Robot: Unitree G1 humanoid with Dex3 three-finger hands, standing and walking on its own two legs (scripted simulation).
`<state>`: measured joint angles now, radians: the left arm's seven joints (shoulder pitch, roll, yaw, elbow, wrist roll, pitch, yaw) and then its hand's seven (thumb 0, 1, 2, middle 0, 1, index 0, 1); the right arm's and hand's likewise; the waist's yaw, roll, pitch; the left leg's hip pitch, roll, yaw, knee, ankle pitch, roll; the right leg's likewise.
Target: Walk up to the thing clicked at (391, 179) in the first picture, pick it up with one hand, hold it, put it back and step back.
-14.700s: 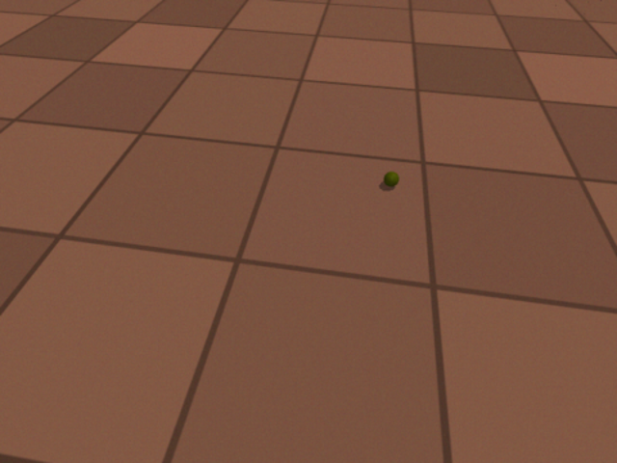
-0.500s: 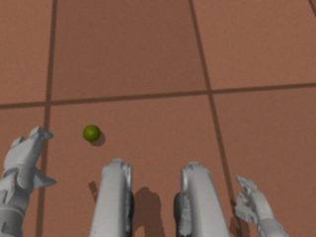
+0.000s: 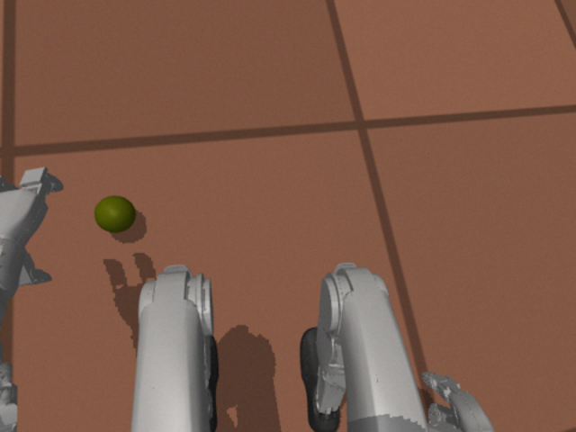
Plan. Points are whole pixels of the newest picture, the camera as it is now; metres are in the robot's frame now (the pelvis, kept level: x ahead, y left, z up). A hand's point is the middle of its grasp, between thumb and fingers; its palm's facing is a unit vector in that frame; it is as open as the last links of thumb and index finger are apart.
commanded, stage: rise first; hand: left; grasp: from above
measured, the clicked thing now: (115, 214) +0.46 +0.32 -0.34
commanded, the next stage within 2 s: approach in 0.84 s
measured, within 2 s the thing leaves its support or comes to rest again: neither
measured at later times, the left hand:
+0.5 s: hand (53, 226) +0.40 +0.36 -0.20, palm faces -0.44 -0.09 -0.90, open 14.3 cm
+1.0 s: hand (65, 220) +0.41 +0.36 -0.22, palm faces -0.44 -0.11 -0.89, open 14.2 cm
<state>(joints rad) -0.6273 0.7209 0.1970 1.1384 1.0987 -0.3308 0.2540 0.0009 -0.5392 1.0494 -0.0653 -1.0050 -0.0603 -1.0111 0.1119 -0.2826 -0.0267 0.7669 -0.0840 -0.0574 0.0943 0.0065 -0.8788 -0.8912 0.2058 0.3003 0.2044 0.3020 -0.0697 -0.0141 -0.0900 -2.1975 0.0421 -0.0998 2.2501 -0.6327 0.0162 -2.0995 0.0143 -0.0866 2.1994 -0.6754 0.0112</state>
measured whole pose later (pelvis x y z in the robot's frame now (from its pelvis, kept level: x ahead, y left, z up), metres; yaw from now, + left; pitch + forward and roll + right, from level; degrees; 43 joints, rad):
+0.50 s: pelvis +0.01 +0.00 -0.04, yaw -2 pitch +32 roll -8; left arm -0.75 0.80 0.20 1.30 1.27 -0.37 0.38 0.00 -0.55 1.03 -0.08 -0.99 -0.07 -1.00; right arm 0.06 -0.26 0.01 0.79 -0.15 -0.03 0.12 0.00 -0.90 -0.90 0.21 0.30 0.20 0.30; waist -0.11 -0.04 -0.05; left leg -2.31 0.04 -0.12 2.39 -0.66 0.02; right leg -2.21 0.02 -0.10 2.33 -0.69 0.02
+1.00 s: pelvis +0.01 +0.00 -0.05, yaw -3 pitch +32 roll -9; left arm -0.78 0.83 0.22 1.35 1.27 -0.35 0.40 0.00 -0.55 1.02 -0.07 -1.02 -0.07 -1.02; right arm 0.07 -0.27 0.03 0.79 -0.17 -0.03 0.13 0.00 -0.90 -0.90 0.20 0.30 0.20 0.30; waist -0.14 -0.05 -0.02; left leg -2.33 0.05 -0.14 2.43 -0.67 0.02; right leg -2.22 0.03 -0.11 2.36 -0.70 0.02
